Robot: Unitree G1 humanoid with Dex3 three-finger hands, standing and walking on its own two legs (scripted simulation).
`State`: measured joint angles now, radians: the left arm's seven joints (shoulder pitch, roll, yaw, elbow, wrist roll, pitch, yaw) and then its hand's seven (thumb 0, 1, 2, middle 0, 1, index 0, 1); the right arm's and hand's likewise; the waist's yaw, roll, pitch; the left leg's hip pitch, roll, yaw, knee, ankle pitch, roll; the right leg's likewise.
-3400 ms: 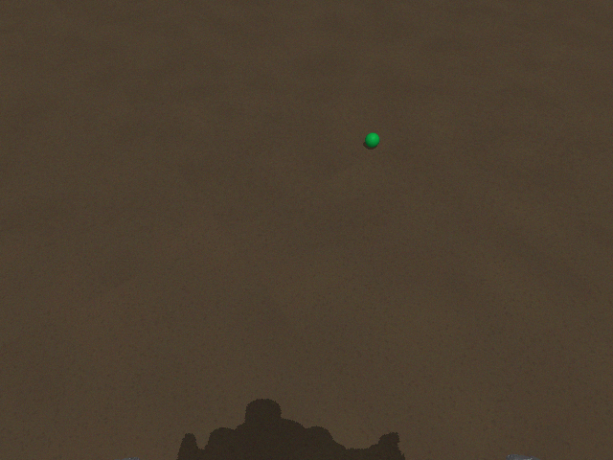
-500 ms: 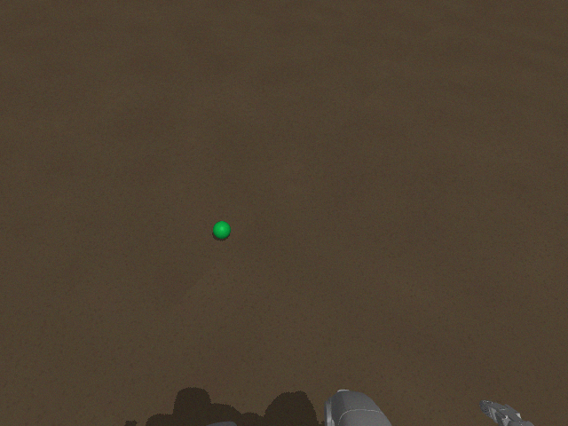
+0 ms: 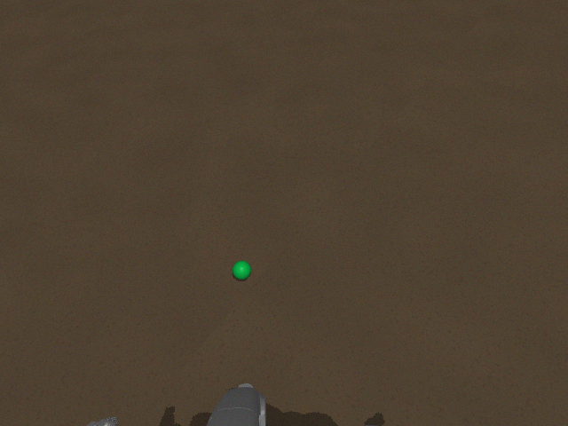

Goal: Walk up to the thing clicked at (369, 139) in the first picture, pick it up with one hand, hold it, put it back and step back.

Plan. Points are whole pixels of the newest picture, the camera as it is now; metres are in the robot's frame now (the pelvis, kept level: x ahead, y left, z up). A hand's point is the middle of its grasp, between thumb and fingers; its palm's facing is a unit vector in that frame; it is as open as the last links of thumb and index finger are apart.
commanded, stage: walk up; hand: left
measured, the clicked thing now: (241, 270) +0.73 +0.26 -0.73
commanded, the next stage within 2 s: none
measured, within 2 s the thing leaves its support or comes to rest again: neither
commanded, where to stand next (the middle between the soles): +0.35 +0.03 m, yaw -1 degrees
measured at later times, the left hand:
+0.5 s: hand (133, 356) +0.24 +0.31 -0.14, palm faces -0.08 -0.93 -0.35, open 7.4 cm
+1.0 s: hand (158, 296) +0.36 +0.30 -0.17, palm faces -0.02 -0.93 -0.37, open 7.4 cm
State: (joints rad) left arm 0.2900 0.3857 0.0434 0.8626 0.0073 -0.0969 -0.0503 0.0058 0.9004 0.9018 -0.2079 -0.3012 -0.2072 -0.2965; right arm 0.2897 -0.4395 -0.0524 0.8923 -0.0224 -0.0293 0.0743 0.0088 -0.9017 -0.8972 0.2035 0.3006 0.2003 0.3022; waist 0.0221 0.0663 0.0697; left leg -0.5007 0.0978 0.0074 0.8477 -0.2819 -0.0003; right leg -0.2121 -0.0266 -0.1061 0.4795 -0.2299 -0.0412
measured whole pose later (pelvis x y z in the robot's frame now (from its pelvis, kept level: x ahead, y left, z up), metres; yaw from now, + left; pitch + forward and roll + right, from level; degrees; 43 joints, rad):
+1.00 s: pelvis +0.27 +0.04 -0.02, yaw +0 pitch -3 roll +0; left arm 0.16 0.39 0.01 0.96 -0.01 -0.01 0.00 0.01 0.90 0.90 -0.21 -0.30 -0.20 -0.30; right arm 0.18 -0.38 -0.02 0.98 -0.01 0.00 0.02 0.01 -0.90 -0.90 0.20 0.30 0.20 0.30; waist 0.01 0.00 0.10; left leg -0.36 0.05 0.02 0.69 -0.28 -0.02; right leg -0.34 -0.05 -0.02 0.70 -0.32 0.00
